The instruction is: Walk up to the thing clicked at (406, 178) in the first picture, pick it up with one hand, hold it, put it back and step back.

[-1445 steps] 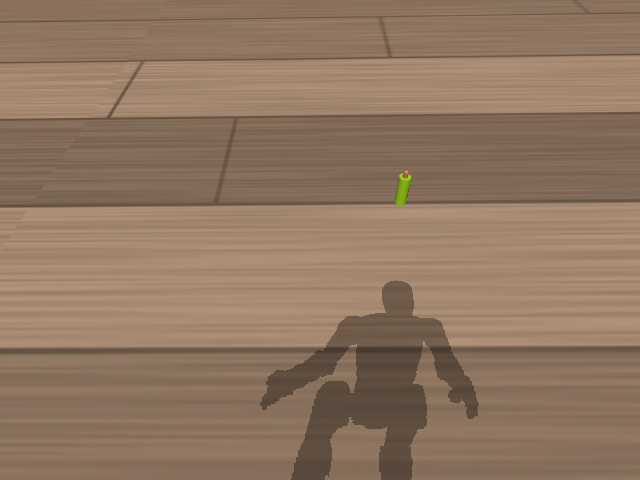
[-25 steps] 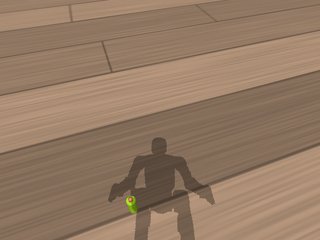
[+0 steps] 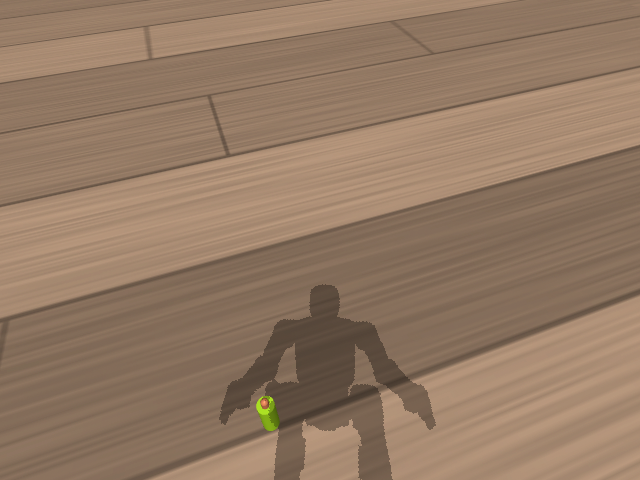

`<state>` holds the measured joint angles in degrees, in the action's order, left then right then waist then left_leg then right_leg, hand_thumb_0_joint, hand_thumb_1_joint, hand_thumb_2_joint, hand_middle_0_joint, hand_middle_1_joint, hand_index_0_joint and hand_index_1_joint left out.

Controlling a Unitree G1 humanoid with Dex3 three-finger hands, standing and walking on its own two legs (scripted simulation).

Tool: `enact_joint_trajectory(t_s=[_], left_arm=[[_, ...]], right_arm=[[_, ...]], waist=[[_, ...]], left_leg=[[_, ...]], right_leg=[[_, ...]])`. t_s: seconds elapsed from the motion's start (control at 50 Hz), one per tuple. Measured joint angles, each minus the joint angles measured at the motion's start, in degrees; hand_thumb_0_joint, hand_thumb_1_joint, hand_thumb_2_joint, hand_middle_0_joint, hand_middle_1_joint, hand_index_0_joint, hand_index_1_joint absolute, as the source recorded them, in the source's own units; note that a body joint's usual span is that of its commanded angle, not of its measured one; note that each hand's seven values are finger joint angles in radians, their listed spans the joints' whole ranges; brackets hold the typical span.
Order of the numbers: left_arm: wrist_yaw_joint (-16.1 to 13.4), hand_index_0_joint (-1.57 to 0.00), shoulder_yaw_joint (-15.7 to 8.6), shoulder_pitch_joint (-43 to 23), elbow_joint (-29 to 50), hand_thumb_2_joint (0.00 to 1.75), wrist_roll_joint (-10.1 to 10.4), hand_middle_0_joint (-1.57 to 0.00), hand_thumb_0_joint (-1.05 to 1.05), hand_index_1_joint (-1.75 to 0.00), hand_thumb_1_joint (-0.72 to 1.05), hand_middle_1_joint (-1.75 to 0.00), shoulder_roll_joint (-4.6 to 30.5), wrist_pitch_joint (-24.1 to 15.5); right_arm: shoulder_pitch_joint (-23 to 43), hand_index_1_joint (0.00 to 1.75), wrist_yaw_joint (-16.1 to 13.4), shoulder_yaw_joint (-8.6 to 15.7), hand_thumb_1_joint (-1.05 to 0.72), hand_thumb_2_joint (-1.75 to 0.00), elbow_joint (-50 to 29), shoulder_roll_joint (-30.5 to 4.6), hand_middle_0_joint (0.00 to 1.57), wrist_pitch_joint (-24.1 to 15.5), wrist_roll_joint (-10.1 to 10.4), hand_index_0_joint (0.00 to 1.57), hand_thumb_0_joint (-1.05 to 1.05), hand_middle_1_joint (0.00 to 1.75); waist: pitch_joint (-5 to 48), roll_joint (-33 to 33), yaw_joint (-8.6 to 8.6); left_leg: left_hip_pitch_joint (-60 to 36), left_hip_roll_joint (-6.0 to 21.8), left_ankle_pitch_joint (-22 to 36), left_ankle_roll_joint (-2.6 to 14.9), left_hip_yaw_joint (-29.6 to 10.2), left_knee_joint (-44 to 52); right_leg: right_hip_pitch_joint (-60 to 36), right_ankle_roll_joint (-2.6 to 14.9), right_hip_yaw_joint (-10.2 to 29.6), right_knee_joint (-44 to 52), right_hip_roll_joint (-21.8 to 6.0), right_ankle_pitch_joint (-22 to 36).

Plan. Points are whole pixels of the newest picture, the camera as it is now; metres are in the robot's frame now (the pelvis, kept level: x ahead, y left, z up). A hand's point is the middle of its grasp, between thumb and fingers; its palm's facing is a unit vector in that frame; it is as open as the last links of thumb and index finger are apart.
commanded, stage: stand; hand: left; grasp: from the side
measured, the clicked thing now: (267, 412) +0.41 +0.19 -0.69
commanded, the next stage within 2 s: step back in 1.30 s
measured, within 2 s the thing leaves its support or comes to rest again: neither
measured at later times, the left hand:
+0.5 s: hand out of the picture +0.08 +0.24 -0.16, palm faces -0.03 -0.94 -0.34, open 7.4 cm
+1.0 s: hand out of the picture +0.10 +0.24 -0.15, palm faces -0.03 -0.94 -0.34, open 7.4 cm
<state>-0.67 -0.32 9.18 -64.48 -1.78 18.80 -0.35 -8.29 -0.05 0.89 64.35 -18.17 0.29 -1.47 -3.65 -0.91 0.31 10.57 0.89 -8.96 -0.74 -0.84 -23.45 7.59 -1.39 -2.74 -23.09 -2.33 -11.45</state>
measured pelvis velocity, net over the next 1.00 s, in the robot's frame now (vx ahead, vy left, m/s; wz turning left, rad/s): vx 0.03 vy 0.00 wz -0.01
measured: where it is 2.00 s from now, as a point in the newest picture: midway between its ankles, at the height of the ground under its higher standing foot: outside the picture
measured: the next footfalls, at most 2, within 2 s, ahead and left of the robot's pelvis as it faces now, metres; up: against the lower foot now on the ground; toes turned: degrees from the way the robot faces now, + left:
left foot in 1.58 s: +0.02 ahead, +0.12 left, +0.00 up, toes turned -1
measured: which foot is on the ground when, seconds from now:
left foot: down 0.00-1.00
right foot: down 0.00-1.00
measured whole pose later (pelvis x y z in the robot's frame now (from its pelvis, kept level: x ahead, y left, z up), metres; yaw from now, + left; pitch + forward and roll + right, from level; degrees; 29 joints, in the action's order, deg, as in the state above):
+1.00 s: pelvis +0.03 +0.00 +0.01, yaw +0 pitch -2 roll +0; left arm -0.1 -0.6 6.3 -66.1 -1.3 18.9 -0.6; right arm -5.9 -0.1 0.1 66.4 -19.2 -0.4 -1.0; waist -2.7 -0.3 -0.1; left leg 7.9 1.1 -8.8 -1.0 -0.4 -19.1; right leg 5.0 -1.3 -2.5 -18.4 -2.0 -10.9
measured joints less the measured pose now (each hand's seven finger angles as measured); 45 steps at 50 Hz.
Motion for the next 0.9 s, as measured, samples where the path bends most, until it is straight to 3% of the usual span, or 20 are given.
enact_joint_trajectory(t_s=[0.9], left_arm=[[0.50, -0.20, -0.23, -3.14, -1.70, 0.90, 0.55, -0.21, 0.00, -0.30, 0.90, -0.30, 0.07, -0.31]], right_arm=[[2.54, 0.30, -0.16, -0.82, -0.90, -0.90, 1.98, -1.00, 0.20, -0.79, 0.46, 0.20, 0.01, 0.30]], waist=[[0.84, 0.55, -0.38]], left_leg=[[-2.59, 0.28, 0.14, -0.28, 0.46, 4.22]], right_leg=[[-2.58, 0.05, 0.31, 4.63, 0.31, 0.54]])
